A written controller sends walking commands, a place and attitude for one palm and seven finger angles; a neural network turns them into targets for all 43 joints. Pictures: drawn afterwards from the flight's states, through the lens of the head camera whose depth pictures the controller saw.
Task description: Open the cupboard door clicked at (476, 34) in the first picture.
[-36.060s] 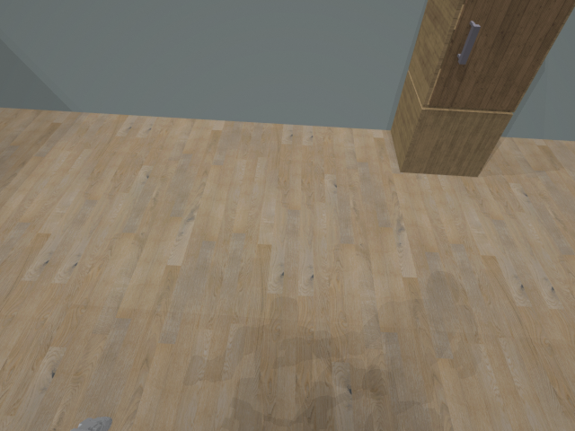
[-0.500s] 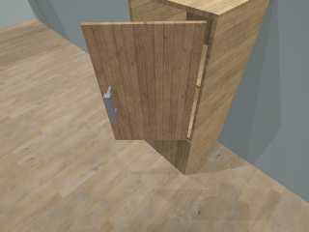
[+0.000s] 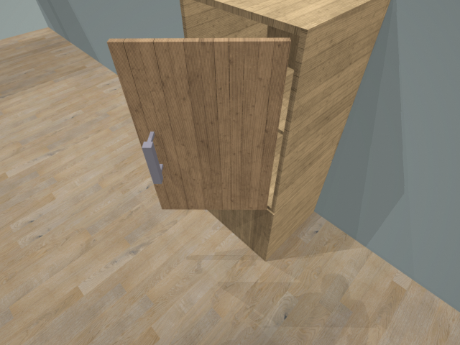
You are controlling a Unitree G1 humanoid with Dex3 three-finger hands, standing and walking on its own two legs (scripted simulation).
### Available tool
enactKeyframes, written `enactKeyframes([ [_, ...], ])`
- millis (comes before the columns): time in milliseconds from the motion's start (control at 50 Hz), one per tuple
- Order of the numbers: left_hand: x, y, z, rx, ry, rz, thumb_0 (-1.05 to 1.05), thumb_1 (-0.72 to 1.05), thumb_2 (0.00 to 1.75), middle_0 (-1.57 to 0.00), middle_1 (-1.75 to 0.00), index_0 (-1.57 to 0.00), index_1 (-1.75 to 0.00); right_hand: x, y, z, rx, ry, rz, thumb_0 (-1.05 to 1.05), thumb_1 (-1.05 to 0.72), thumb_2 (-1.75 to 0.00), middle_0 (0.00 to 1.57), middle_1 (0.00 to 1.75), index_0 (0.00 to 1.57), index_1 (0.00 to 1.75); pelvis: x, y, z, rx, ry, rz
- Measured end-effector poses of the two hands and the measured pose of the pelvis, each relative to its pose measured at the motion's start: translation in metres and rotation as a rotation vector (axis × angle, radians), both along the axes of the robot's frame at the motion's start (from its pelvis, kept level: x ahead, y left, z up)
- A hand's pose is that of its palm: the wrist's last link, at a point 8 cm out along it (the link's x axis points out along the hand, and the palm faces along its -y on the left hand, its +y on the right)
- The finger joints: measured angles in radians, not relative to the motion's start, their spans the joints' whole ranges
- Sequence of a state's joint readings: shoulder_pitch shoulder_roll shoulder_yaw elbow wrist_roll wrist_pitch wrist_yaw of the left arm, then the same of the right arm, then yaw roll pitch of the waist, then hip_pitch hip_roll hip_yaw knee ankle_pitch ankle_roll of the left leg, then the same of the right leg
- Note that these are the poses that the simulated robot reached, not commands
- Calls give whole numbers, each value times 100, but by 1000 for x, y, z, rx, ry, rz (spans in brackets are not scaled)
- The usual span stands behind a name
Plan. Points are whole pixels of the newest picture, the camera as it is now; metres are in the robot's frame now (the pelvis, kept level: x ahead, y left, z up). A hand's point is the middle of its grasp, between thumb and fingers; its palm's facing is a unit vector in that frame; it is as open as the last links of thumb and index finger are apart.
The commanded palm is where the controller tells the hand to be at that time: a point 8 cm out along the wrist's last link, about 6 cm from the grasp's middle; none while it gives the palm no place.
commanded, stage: come to a stop and stand still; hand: left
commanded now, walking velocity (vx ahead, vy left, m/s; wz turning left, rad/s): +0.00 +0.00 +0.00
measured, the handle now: (155, 158) +0.59 +0.24 -0.06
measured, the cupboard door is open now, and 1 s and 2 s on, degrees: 45 45 45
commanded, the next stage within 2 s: look again from close up in 0.42 s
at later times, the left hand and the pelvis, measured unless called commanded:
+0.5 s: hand out of the picture +0.00 +0.14 -0.17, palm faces +0.05 -0.98 -0.18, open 7.4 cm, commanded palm none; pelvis +0.01 -0.02 +0.00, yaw +1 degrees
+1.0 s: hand out of the picture +0.00 +0.14 -0.17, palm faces +0.06 -0.98 -0.18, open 7.4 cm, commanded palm none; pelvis +0.01 -0.03 +0.00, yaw +1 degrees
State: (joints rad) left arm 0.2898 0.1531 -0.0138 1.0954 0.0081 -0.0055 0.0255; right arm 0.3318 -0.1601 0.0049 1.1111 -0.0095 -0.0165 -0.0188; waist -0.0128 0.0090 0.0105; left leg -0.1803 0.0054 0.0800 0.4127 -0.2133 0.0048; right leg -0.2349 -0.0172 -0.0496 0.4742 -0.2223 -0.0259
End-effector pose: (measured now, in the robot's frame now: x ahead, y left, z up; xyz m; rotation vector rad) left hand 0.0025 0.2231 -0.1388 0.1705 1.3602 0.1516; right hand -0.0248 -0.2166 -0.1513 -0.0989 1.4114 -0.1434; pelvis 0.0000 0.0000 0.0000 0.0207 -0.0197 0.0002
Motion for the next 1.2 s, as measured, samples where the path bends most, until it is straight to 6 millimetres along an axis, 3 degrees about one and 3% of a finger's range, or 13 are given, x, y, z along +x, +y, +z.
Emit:
enactKeyframes([
  [560, -14, -36, -3, -32, 28, 50, 1, 91, 90, -20, -30, -20, -30, 21, -14, 1, 8, -19, 17, 0, -91, -90, 20, 30, 20, 30, 8, -23, 1, -4, -5, 10],
  [1100, -7, -36, -4, -24, 21, 58, 1, 91, 90, -20, -30, -20, -30, 18, -14, 1, 10, 13, 15, 1, -91, -90, 20, 30, 20, 30, 15, -26, 1, -11, 2, 13],
  [1140, 12, -23, 11, 9, -97, 115, 4, 94, 90, -20, -30, -20, -30, 31, -18, 3, -18, -85, 15, 1, -91, -90, 20, 30, 20, 30, 13, -23, -2, -15, -3, -3],
  [1200, 64, -2, 58, 80, -461, 135, 5, 95, 89, -20, -31, -20, -32, 65, -34, 11, -79, -310, 5, 2, -93, -90, 21, 30, 20, 30, 11, -18, -5, -11, 1, 20],
])
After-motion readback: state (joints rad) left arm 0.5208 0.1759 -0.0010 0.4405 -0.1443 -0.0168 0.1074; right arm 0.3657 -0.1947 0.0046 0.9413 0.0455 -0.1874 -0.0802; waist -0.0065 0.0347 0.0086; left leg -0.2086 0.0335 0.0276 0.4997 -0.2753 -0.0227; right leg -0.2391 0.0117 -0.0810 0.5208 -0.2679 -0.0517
